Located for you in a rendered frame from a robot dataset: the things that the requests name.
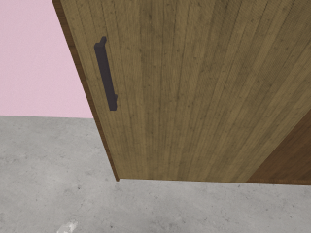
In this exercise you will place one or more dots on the wardrobe door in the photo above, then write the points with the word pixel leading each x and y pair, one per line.
pixel 291 160
pixel 207 89

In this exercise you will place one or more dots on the left robot hand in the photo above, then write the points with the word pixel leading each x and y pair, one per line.
pixel 69 227

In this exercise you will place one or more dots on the handle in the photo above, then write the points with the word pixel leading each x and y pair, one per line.
pixel 103 64

